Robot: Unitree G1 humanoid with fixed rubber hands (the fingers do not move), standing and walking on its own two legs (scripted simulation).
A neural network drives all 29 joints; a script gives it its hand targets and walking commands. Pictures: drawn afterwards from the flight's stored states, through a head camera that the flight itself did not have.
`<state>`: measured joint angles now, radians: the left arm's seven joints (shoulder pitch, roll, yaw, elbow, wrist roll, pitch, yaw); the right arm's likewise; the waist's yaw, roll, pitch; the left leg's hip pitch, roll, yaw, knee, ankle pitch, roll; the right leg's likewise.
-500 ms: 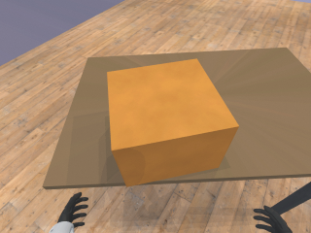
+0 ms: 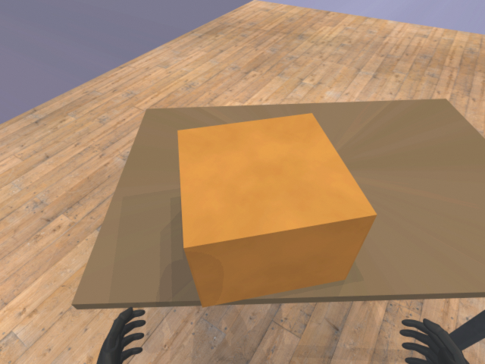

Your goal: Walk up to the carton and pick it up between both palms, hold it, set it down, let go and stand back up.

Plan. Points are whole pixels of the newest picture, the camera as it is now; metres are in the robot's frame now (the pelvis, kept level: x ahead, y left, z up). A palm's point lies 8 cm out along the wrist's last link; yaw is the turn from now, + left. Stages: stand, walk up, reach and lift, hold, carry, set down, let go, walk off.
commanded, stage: reach and lift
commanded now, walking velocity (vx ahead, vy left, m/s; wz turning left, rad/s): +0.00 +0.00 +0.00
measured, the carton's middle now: (260, 204) +0.42 +0.01 +0.02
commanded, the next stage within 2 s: none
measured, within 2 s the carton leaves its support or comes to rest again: neither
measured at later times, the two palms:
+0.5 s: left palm (113, 360) +0.15 +0.22 +0.01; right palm out of the picture +0.16 -0.27 +0.00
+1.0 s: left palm (111, 323) +0.18 +0.22 +0.05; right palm (453, 311) +0.21 -0.26 +0.05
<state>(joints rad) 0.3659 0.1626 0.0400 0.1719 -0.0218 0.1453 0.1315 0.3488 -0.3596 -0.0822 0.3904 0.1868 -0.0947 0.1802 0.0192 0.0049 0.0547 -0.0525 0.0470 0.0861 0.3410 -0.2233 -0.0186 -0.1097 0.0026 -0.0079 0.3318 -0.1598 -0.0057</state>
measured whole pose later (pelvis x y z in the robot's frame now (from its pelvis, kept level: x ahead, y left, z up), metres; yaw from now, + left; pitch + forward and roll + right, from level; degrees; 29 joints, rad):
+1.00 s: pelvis -0.02 -0.01 +0.00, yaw +0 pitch -3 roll +1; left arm 0.24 0.21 -0.01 -0.08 -0.17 0.18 0.19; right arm 0.22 -0.39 -0.10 0.11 0.35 0.01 0.17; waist 0.07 -0.01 0.03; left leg -0.07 0.04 0.08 0.30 -0.17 -0.02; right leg -0.15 0.00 -0.01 0.35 -0.14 -0.02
